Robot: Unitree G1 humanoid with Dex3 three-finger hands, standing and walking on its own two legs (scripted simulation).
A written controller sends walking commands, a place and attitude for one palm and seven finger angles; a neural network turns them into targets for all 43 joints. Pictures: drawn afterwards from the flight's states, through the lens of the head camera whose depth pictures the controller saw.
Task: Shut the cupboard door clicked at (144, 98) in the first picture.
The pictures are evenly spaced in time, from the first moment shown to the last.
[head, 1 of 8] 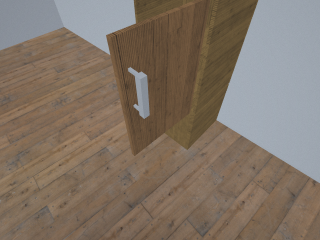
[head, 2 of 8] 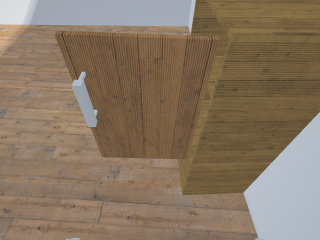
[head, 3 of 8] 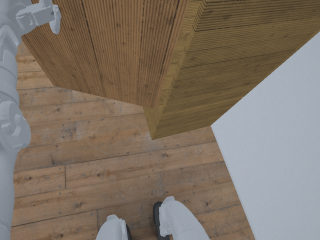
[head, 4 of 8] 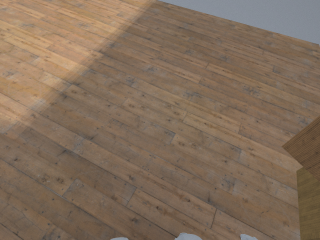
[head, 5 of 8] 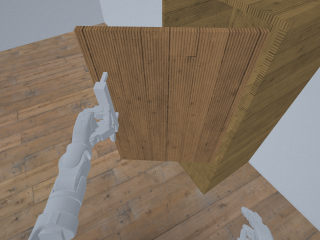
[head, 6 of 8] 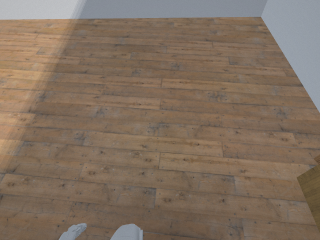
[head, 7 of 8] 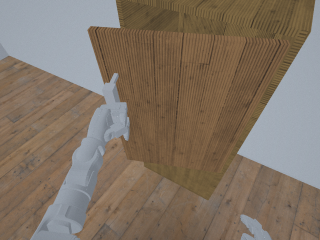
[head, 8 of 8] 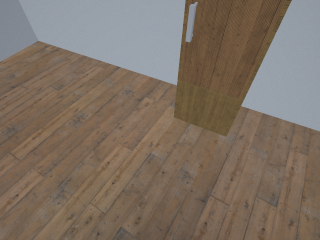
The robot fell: no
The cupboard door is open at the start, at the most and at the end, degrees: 86 86 0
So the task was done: yes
